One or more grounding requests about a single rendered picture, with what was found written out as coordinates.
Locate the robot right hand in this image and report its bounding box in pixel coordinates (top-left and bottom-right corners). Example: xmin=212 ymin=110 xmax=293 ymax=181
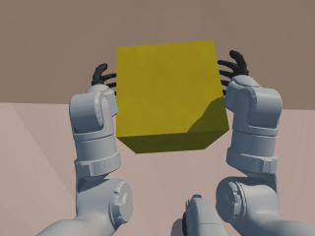
xmin=218 ymin=50 xmax=249 ymax=95

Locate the robot left forearm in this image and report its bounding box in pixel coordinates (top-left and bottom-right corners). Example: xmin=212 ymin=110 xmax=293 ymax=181
xmin=69 ymin=84 xmax=122 ymax=212

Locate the robot right thigh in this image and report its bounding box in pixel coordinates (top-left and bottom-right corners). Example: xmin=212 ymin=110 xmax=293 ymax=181
xmin=185 ymin=198 xmax=228 ymax=236

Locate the robot left hand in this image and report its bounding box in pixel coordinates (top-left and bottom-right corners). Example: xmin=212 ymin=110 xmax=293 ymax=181
xmin=92 ymin=63 xmax=117 ymax=96

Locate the robot right forearm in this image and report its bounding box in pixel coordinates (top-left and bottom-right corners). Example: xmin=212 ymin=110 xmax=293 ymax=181
xmin=222 ymin=75 xmax=283 ymax=205

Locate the carton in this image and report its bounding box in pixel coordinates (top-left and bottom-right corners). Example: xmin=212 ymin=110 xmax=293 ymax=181
xmin=115 ymin=39 xmax=229 ymax=154

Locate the robot right upper arm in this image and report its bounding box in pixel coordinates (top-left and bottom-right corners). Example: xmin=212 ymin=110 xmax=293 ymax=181
xmin=216 ymin=176 xmax=315 ymax=236

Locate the robot left upper arm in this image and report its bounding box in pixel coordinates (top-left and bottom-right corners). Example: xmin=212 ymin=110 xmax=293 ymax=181
xmin=35 ymin=178 xmax=134 ymax=236

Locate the robot right shin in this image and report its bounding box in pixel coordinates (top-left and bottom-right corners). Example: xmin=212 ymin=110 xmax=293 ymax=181
xmin=186 ymin=194 xmax=202 ymax=236

